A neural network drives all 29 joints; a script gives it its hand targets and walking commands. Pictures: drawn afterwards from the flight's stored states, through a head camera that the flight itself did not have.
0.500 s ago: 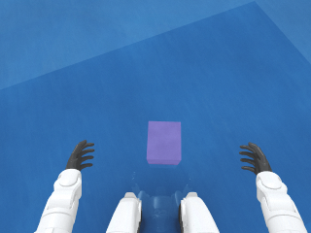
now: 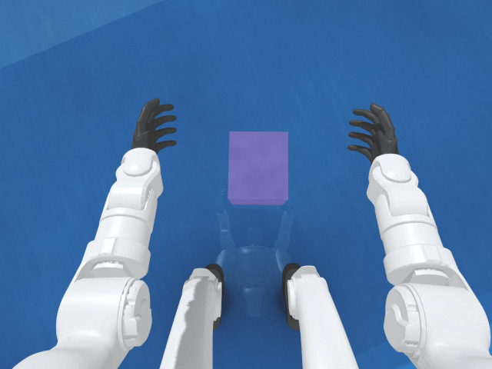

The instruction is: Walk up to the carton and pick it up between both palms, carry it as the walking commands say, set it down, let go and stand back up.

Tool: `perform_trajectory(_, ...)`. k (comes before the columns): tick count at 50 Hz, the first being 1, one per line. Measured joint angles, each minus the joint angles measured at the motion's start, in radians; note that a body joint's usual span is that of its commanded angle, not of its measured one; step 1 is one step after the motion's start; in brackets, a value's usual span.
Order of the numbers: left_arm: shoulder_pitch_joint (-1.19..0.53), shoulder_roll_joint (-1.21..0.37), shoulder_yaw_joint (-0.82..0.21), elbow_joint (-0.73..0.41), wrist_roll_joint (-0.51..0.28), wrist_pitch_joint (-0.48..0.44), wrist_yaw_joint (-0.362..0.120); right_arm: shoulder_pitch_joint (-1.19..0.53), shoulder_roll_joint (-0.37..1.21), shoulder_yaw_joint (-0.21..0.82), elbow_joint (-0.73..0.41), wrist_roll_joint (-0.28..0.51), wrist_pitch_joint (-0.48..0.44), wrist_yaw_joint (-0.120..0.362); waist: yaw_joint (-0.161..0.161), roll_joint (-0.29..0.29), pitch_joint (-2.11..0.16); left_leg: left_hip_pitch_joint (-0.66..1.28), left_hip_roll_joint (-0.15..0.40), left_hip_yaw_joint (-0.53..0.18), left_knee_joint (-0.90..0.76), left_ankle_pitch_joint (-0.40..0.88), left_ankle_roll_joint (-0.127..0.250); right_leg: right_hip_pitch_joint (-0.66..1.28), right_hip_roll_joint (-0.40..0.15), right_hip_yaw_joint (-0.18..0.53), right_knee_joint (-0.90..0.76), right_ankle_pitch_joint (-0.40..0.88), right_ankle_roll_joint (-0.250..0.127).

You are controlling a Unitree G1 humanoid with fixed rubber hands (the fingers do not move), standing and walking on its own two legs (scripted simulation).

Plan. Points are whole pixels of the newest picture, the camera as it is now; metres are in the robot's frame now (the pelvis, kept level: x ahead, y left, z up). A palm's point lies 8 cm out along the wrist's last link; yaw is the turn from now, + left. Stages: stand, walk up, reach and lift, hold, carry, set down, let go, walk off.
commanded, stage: reach and lift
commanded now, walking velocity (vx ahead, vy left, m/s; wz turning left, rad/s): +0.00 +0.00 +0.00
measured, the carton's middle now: (257, 171) +0.50 -0.02 -0.56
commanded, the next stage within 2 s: none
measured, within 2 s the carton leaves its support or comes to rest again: neither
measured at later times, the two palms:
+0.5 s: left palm (176, 135) +0.50 +0.14 -0.19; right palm (343, 136) +0.49 -0.18 -0.19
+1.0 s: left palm (197, 148) +0.52 +0.12 -0.32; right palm (323, 152) +0.50 -0.17 -0.33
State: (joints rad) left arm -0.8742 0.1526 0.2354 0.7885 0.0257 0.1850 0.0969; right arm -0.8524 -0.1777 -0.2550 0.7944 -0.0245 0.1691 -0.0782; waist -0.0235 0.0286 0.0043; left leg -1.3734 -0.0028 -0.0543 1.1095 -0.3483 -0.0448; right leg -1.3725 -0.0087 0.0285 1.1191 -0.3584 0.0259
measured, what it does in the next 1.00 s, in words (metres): lowers itself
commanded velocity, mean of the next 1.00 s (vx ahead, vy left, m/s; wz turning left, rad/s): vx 0.00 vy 0.00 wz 0.00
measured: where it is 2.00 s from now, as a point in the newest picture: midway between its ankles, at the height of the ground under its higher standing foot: (253, 308)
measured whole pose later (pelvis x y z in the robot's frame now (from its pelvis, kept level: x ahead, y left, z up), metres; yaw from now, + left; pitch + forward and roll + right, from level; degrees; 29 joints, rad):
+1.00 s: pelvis -0.06 +0.01 -0.17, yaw -1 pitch +31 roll +0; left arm -1.49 0.25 0.15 0.84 -0.11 0.23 0.22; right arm -1.47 -0.30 -0.18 0.86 0.13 0.20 -0.19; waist -0.02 0.02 0.53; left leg -1.83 -0.06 -0.08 1.81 -0.51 -0.07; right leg -1.83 0.06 0.09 1.81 -0.51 0.08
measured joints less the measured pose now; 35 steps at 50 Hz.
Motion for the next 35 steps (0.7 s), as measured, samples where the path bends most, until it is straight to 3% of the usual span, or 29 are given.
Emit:
perform_trajectory(8,-0.167,-0.031,0.040,0.030,0.024,-0.026,0.022,-0.155,0.021,-0.049,0.015,-0.033,-0.024,-0.014,0.006,0.007,0.010,-0.118,-0.005,0.005,0.007,0.018,0.005,-0.120,0.004,0.015,0.006,0.021,0.009)
perform_trajectory(14,-0.281,-0.037,0.054,-0.038,0.039,-0.032,0.039,-0.280,0.007,-0.075,-0.024,-0.057,-0.036,-0.015,0.007,0.005,0.180,-0.091,-0.010,0.006,0.017,0.017,0.008,-0.092,0.005,0.022,0.015,0.021,0.013)
perform_trajectory(19,-0.400,0.004,0.034,-0.165,0.010,-0.010,0.056,-0.419,-0.046,-0.043,-0.131,-0.016,-0.008,-0.019,0.003,-0.002,0.548,0.078,-0.011,0.000,0.050,-0.008,0.007,0.078,0.011,0.024,0.042,-0.001,0.015)
perform_trajectory(25,-0.343,0.015,-0.015,-0.239,-0.051,0.019,0.078,-0.357,-0.051,-0.009,-0.205,0.047,0.016,-0.039,0.005,-0.009,0.522,-0.013,-0.033,-0.021,0.130,-0.037,-0.003,-0.012,0.019,0.038,0.129,-0.036,0.021)
perform_trajectory(35,-0.518,0.057,-0.032,-0.029,-0.069,0.026,0.092,-0.512,-0.064,0.004,-0.005,0.071,0.007,-0.072,0.007,-0.004,0.518,-0.164,-0.046,-0.042,0.361,-0.095,-0.017,-0.155,0.034,0.031,0.349,-0.094,0.028)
